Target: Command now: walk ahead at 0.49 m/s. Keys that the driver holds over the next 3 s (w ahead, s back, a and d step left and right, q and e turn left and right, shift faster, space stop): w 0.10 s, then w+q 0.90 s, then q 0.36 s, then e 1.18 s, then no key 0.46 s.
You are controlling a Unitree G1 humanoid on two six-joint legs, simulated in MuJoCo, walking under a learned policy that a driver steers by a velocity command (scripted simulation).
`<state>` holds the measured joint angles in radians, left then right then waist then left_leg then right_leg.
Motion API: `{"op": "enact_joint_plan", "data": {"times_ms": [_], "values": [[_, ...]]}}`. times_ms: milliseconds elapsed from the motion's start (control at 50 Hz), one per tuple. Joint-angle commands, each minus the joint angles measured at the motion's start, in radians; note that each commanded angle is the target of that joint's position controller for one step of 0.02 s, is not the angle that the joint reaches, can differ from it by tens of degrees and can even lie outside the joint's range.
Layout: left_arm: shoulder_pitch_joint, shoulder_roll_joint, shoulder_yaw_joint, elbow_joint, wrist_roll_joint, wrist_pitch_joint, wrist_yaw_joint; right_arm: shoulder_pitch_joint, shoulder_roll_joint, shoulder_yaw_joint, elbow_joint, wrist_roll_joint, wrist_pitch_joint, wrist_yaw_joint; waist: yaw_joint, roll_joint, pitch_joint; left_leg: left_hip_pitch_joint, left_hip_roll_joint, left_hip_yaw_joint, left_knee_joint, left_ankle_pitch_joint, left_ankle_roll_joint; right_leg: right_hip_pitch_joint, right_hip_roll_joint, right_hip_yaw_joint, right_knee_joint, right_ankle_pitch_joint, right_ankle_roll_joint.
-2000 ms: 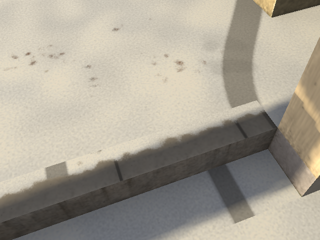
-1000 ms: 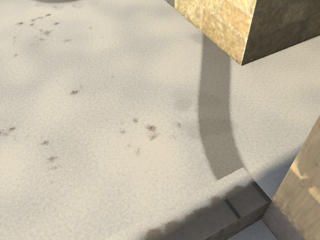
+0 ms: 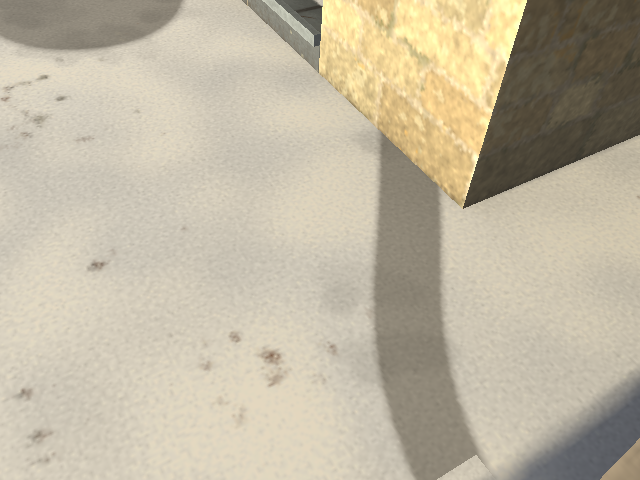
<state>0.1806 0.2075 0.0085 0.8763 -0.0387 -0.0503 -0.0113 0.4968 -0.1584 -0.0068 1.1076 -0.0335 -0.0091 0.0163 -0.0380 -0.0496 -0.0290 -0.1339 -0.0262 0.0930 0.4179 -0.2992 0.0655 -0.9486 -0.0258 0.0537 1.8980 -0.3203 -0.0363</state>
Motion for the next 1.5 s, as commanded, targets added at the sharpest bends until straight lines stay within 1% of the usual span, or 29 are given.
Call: {"op": "enact_joint_plan", "data": {"times_ms": [20, 140, 200, 240, 280, 300, 320, 340, 360, 380, 420, 460, 520, 640, 800, 880, 900, 920, 940, 960, 1040, 1140, 1280, 1360, 1380, 1400, 1420, 1460, 1500], "values": [[-0.018, -0.054, -0.034, -0.093, 0.013, 0.004, -0.002, -0.016, -0.051, 0.014, -0.05, -0.018, -0.015, -0.021, 0.04, 0.147, 0.17, -0.234, 0.23, -0.193, -0.254, 0.03, 0.149, -0.214, -0.035, -0.038, 0.07, 0.1, 0.041], [-0.339, -0.099, -0.1, -0.339, 0.029, -0.04, -0.002, 0.206, -0.096, 0.009, -0.017, 0.035, 0.006, -0.09, -0.057, 0.086, 0.189, 0.198, 0.287, -0.293, -0.238, 0.131, 0.128, -0.738, -0.135, -0.114, 0.033, -0.032, 0.082], [-0.555, -0.164, -0.147, -0.448, 0.034, -0.067, -0.041, 0.275, -0.097, 0.004, -0.005, 0.07, 0.013, -0.103, -0.087, 0.091, 0.118, -0.132, 0.31, -0.253, -0.516, 0.305, 0.153, -0.06, -0.136, -0.228, -0.489, 0.066, 0.04], [-0.288, -0.049, -0.086, -0.381, 0.01, -0.068, -0.036, 0.209, -0.169, 0.004, -0.031, 0.049, -0.02, -0.068, 0.073, 0.255, -0.092, -0.035, 0.274, -0.15, -0.331, 1.263, 0.143, 0.396, 0.032, -0.332, -0.538, -0.076, -0.027], [0.031, 0.13, 0.001, -0.32, -0.014, -0.047, -0.004, 0.152, -0.287, -0.027, -0.021, 0.025, -0.031, -0.065, 0.293, 0.471, -0.22, 0.175, 0.284, -0.16, 0.042, 1.844, 0.077, 0.624, 0.049, -0.107, -0.808, -0.158, -0.106], [0.212, 0.232, 0.04, -0.237, 0.026, -0.037, 0.002, 0.082, -0.247, -0.031, -0.068, 0.032, -0.048, -0.068, 0.336, 0.282, -0.355, -0.032, 0.231, -0.192, 0.36, 1.595, 0.067, 0.897, -0.116, 0.286, -0.991, -0.248, -0.174], [0.335, 0.351, 0.074, -0.146, 0.071, -0.03, -0.008, 0.127, -0.057, -0.007, -0.097, 0.035, -0.091, -0.035, 0.245, -0.306, -0.548, -0.318, -0.031, -0.268, 0.751, 0.348, 0.062, 1.155, -0.364, 0.908, -1.493, -0.4, -0.305], [0.264, 0.245, 0.054, -0.142, 0.073, -0.018, 0.009, 0.115, -0.085, -0.04, -0.067, 0.018, -0.113, 0.008, 0.236, -0.19, -0.531, -0.433, -0.093, -0.446, 1.261, 0.141, 0.036, 1.073, -0.437, 1.155, -1.662, -0.537, -0.301], [0.154, 0.167, 0.033, -0.102, 0.031, -0.017, 0.003, -0.05, -0.051, -0.049, -0.162, 0.047, -0.103, 0.026, 0.18, -0.099, -0.295, -0.59, -0.06, -0.359, 1.498, 0.106, 0.039, 0.864, -0.449, 0.953, -1.666, -0.536, -0.235], [0.097, 0.04, 0.004, -0.032, 0.028, -0.02, -0.011, -0.177, 0.005, -0.028, -0.254, 0.057, -0.083, 0.022, 0.118, -0.038, -0.088, -0.674, 0.002, -0.253, 1.553, 0.126, 0.076, 0.671, -0.401, 0.68, -1.583, -0.46, -0.167], [-0.035, -0.113, -0.014, 0.044, 0.074, -0.04, -0.036, -0.144, 0.002, -0.021, -0.277, 0.064, -0.036, 0.003, -0.027, 0.074, 0.055, -0.594, 0.073, -0.244, 1.512, 0.221, 0.126, 0.401, -0.294, 0.205, -1.453, -0.164, -0.035], [-0.022, -0.1, 0.002, 0.084, 0.054, -0.053, -0.033, -0.077, 0.043, -0.001, -0.267, 0.083, -0.011, -0.011, -0.066, 0.008, 0.084, -0.611, 0.072, -0.261, 1.338, 0.23, 0.133, 0.456, -0.222, -0.057, -1.491, 0.041, 0.023], [-0.031, -0.005, 0.021, 0.082, 0.066, -0.063, -0.001, -0.157, -0.059, -0.034, -0.297, 0.047, 0.025, -0.048, -0.059, -0.039, 0.146, -0.576, 0.072, -0.166, 1.013, 0.291, 0.066, 0.438, -0.186, -0.236, -1.659, 0.176, 0.005], [0.125, 0.154, 0.065, 0.064, 0.054, -0.066, 0.082, -0.373, -0.111, -0.064, -0.389, 0.05, 0.01, -0.002, 0.023, -0.015, 0.082, -0.705, 0.125, -0.118, 0.647, 0.347, -0.01, 0.818, -0.293, -0.194, -1.763, 0.156, -0.093], [0.126, 0.216, 0.106, -0.001, 0.03, -0.025, 0.059, -0.518, -0.122, -0.074, -0.462, 0.063, 0.001, 0.042, 0.081, -0.023, 0.117, -0.537, 0.11, 0.03, 0.29, 0.17, 0.037, 1.048, -0.3, -0.337, -1.68, 0.502, -0.097], [0.084, 0.27, 0.122, -0.008, 0.0, 0.002, 0.035, -0.193, -0.239, -0.14, -0.412, 0.085, 0.0, 0.036, -0.092, -0.042, -0.025, -0.128, -0.03, 0.095, 0.125, 0.104, 0.125, 1.026, -0.263, -0.38, -1.195, 0.917, -0.048], [0.088, 0.224, 0.109, -0.021, 0.019, -0.004, 0.027, -0.071, -0.322, -0.176, -0.371, 0.075, 0.002, 0.011, -0.127, 0.063, -0.068, 0.101, 0.018, -0.058, 0.111, 0.114, 0.171, 0.811, -0.209, -0.364, -0.915, 0.63, 0.002], [0.16, 0.068, 0.069, -0.088, 0.058, -0.028, 0.026, -0.095, -0.4, -0.181, -0.38, 0.074, -0.014, 0.003, 0.003, 0.346, -0.093, 0.37, 0.255, -0.629, 0.004, -0.106, 0.36, 0.314, 0.006, -0.292, -0.552, -0.193, 0.073], [0.092, 0.119, 0.069, -0.117, 0.027, -0.076, 0.016, -0.1, -0.328, -0.152, -0.411, 0.06, -0.046, 0.016, -0.013, 0.238, -0.243, 0.402, 0.338, -0.954, -0.182, -0.306, 0.383, 0.245, 0.041, 0.002, -0.434, -0.257, 0.055], [-0.024, 0.173, 0.08, -0.152, -0.013, -0.096, 0.012, -0.111, -0.269, -0.133, -0.408, 0.052, -0.067, 0.024, -0.043, 0.17, -0.137, 0.347, 0.336, -0.833, -0.218, -0.176, 0.305, 0.162, -0.005, 0.018, -0.438, -0.14, 0.032], [-0.04, 0.169, 0.087, -0.153, 0.035, -0.104, 0.024, -0.219, -0.194, -0.1, -0.442, 0.048, -0.086, 0.015, 0.047, 0.09, -0.066, 0.083, 0.217, -0.481, -0.157, 0.394, 0.229, 0.304, -0.097, 0.045, -0.688, 0.029, 0.012], [-0.145, 0.109, 0.079, -0.204, 0.061, -0.061, 0.029, -0.154, -0.251, -0.107, -0.442, 0.044, -0.061, -0.02, 0.042, 0.059, -0.02, 0.0, 0.166, -0.346, -0.11, 0.784, 0.2, 0.258, -0.037, -0.018, -0.926, 0.134, 0.095], [-0.294, 0.113, 0.082, -0.248, 0.034, -0.057, 0.005, -0.132, -0.251, -0.124, -0.445, 0.066, -0.001, -0.067, 0.001, 0.173, -0.026, -0.05, 0.102, -0.398, -0.017, 0.549, 0.085, 0.442, 0.082, -0.022, -1.352, 0.359, 0.087], [-0.13, 0.18, 0.098, -0.2, 0.039, -0.072, 0.011, -0.294, -0.236, -0.125, -0.515, 0.064, -0.014, -0.076, 0.109, 0.191, -0.064, 0.004, 0.087, -0.469, 0.188, 0.579, 0.046, 0.614, 0.039, 0.024, -1.524, 0.447, 0.01], [-0.044, 0.216, 0.099, -0.18, 0.068, -0.079, 0.012, -0.292, -0.166, -0.102, -0.538, 0.047, -0.019, -0.069, 0.113, 0.097, -0.172, -0.038, 0.022, -0.408, 0.375, 0.45, 0.013, 0.819, -0.074, 0.082, -1.483, 0.725, -0.033], [-0.025, 0.215, 0.088, -0.176, 0.092, -0.072, 0.015, -0.121, -0.093, -0.084, -0.526, 0.024, -0.013, -0.069, 0.031, -0.146, -0.259, -0.254, -0.121, -0.338, 0.663, -0.281, -0.051, 1.064, -0.299, 0.33, -1.41, 1.253, -0.191], [0.003, 0.165, 0.072, -0.146, 0.075, -0.062, 0.008, 0.054, -0.159, -0.088, -0.5, 0.029, -0.003, -0.062, -0.029, -0.271, -0.381, -0.334, -0.116, -0.376, 0.847, -0.442, -0.09, 1.121, -0.449, 0.618, -1.457, 1.083, -0.338], [-0.105, 0.053, 0.035, -0.179, 0.045, -0.032, -0.01, -0.106, -0.241, -0.104, -0.47, 0.033, 0.039, -0.059, 0.016, -0.047, -0.227, -0.361, -0.025, -0.329, 0.874, -0.32, -0.141, 0.943, -0.29, 0.415, -1.487, 0.671, -0.261], [-0.146, 0.084, 0.031, -0.164, 0.036, 0.004, -0.016, -0.214, -0.203, -0.097, -0.497, 0.021, 0.064, -0.059, 0.003, -0.02, -0.107, -0.318, 0.021, -0.243, 0.659, -0.275, -0.156, 0.76, -0.184, 0.319, -1.554, 0.436, -0.193]]}}
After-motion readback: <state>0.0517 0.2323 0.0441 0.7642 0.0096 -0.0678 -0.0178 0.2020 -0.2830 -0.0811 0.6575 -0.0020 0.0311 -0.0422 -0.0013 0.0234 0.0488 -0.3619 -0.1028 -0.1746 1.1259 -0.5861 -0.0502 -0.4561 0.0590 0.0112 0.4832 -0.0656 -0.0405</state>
